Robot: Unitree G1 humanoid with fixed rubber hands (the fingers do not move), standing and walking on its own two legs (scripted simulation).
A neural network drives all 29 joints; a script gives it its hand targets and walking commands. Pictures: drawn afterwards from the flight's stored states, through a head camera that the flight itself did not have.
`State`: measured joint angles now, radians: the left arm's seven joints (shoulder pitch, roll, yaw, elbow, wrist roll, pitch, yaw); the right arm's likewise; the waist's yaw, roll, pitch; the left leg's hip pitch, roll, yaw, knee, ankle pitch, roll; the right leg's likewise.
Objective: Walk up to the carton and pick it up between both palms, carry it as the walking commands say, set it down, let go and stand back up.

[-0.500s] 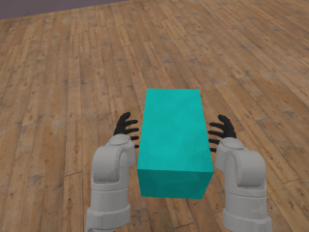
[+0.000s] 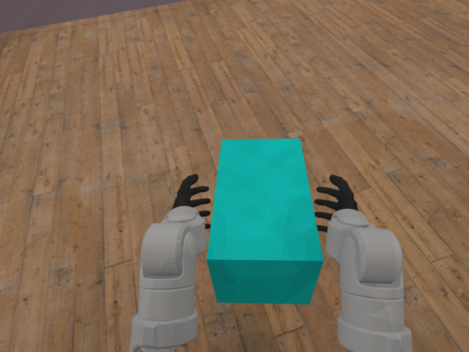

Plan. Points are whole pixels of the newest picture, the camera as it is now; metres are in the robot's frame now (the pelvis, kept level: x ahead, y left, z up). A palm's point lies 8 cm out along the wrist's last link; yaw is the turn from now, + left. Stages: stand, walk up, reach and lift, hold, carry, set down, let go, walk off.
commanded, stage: carry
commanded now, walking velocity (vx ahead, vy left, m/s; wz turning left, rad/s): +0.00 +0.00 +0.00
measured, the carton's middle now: (261, 214) +0.38 +0.00 -0.01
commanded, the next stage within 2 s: none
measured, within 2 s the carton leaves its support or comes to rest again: neither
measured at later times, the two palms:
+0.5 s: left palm (189, 218) +0.31 +0.11 +0.10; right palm (351, 220) +0.31 -0.13 +0.10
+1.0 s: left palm (189, 218) +0.31 +0.11 +0.09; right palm (350, 220) +0.31 -0.13 +0.09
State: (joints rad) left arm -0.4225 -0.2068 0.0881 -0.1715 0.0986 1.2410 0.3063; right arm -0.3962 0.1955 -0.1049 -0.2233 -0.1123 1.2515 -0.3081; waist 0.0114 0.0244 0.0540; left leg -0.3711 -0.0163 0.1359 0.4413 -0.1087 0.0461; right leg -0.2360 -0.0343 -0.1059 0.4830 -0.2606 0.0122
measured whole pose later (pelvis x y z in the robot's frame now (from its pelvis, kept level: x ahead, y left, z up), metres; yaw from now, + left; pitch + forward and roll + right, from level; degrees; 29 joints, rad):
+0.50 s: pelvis +0.00 +0.00 +0.00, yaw +0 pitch +2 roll -1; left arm -0.42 -0.21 0.09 -0.05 0.10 1.21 0.31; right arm -0.40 0.20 -0.15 -0.12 -0.11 1.21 -0.31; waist 0.01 0.03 -0.04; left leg -0.36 -0.02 0.13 0.44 -0.11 0.08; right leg -0.24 -0.03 -0.11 0.50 -0.29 0.00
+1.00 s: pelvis +0.00 +0.00 +0.00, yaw +0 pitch +1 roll -1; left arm -0.42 -0.21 0.10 0.00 0.10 1.15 0.31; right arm -0.40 0.20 -0.16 -0.06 -0.12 1.14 -0.30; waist 0.01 0.03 -0.05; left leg -0.36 -0.02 0.13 0.44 -0.11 0.08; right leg -0.24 -0.03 -0.11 0.50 -0.29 0.00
